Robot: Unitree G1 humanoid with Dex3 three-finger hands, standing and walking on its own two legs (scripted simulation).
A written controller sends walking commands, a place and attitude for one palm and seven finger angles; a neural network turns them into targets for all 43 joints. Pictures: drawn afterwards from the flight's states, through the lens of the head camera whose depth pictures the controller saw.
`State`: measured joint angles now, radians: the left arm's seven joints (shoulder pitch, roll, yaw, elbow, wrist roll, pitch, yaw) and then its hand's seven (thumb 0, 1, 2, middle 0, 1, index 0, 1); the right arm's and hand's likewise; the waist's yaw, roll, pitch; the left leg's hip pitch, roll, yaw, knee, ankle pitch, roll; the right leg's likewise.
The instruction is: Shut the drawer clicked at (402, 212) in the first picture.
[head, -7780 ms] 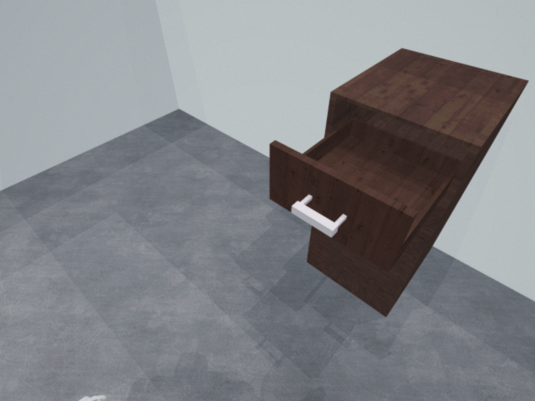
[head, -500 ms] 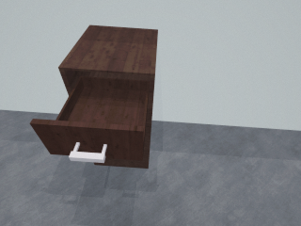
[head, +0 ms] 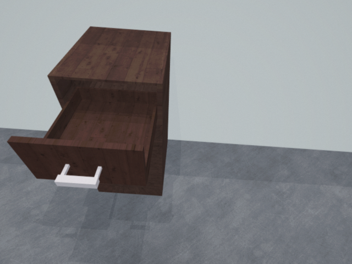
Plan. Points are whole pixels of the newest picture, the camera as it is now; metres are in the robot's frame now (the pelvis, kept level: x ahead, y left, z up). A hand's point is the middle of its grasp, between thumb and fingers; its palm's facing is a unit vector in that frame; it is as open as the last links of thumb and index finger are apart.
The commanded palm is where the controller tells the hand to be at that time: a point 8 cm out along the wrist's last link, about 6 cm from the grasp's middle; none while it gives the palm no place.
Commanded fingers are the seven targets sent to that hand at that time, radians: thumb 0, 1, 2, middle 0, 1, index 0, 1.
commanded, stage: come to a stop and stand still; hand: left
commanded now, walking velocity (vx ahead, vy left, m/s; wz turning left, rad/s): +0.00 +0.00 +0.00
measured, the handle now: (80, 175) +0.35 +0.29 -0.05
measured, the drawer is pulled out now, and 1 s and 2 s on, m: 0.29 0.29 0.29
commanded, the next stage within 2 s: look again from close up in 0.42 s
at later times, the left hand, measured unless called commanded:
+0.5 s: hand out of the picture -0.02 +0.15 -0.17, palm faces +0.05 -0.98 -0.18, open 7.4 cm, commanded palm none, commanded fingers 0.00 0.90 0.90 -0.20 -0.30 -0.20 -0.30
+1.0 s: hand out of the picture +0.01 +0.22 -0.18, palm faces +0.03 -0.98 -0.19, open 7.4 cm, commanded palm none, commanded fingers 0.00 0.90 0.90 -0.20 -0.30 -0.20 -0.30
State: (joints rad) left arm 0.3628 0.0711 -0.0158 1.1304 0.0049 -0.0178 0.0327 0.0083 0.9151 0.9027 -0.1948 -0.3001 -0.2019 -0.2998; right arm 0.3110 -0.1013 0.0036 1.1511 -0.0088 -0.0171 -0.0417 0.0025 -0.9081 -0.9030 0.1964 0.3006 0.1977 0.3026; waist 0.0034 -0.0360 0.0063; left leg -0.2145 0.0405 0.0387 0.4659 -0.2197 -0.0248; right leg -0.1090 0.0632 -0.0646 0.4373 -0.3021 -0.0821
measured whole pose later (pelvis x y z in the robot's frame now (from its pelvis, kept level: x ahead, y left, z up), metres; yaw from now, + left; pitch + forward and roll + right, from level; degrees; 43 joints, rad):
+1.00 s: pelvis -0.01 +0.05 +0.00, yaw +0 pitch -2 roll -1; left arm 0.30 0.17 0.00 1.03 0.02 0.01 0.05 0.00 0.91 0.90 -0.20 -0.30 -0.20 -0.30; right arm 0.25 -0.16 0.00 1.04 -0.02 -0.01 -0.03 0.00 -0.92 -0.90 0.20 0.30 0.20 0.30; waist 0.01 -0.02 0.00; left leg -0.24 -0.01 0.06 0.53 -0.26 0.05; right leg -0.13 0.02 -0.05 0.48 -0.31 -0.02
